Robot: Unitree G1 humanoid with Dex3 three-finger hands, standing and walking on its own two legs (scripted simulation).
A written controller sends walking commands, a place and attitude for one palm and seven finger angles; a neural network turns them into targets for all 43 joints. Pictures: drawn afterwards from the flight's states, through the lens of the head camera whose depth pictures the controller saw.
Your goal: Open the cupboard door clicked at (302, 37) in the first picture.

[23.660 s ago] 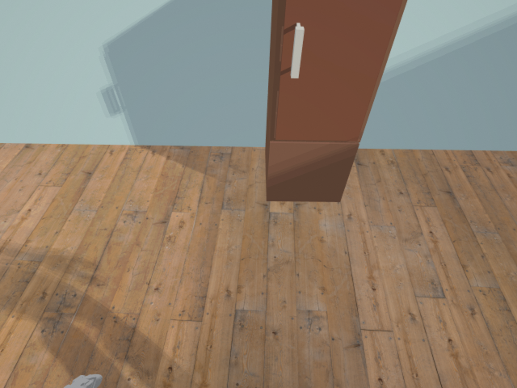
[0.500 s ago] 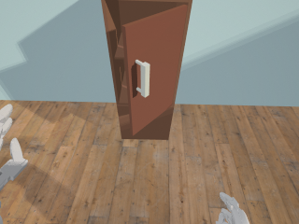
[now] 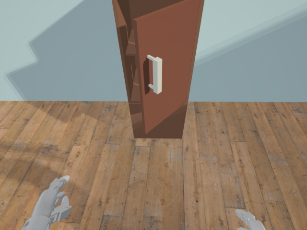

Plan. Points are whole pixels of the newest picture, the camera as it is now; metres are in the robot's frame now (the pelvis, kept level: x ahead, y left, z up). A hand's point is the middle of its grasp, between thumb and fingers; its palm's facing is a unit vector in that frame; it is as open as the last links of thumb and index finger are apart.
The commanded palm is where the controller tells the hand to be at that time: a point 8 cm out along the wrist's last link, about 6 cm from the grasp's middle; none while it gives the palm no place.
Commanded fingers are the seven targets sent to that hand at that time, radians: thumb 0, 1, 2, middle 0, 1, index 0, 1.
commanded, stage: let the arm hang, fingers relaxed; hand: left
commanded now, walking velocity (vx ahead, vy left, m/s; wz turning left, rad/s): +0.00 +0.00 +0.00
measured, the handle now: (153, 74) +0.67 +0.04 +0.04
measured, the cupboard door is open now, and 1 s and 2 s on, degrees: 46 46 46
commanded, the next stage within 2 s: look to check the result in 0.94 s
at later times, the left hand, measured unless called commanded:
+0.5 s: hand out of the picture -0.03 +0.20 -0.16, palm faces +0.02 -0.96 -0.28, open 7.4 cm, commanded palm none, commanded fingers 0.00 0.90 0.90 -0.20 -0.30 -0.20 -0.30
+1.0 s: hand out of the picture +0.11 +0.19 -0.15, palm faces -0.01 -0.96 -0.29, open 7.4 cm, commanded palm none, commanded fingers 0.00 0.90 0.90 -0.20 -0.30 -0.20 -0.30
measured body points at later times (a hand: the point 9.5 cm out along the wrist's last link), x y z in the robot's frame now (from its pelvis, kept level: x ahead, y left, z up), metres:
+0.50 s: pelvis +0.01 -0.02 +0.01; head +0.03 -0.02 +0.46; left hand -0.03 +0.25 -0.14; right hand +0.02 -0.27 -0.15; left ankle +0.07 +0.09 -0.73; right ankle +0.00 -0.12 -0.73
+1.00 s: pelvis +0.03 -0.03 +0.01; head +0.04 -0.04 +0.46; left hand +0.11 +0.24 -0.13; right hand +0.09 -0.31 -0.13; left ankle +0.07 +0.09 -0.73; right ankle +0.00 -0.12 -0.73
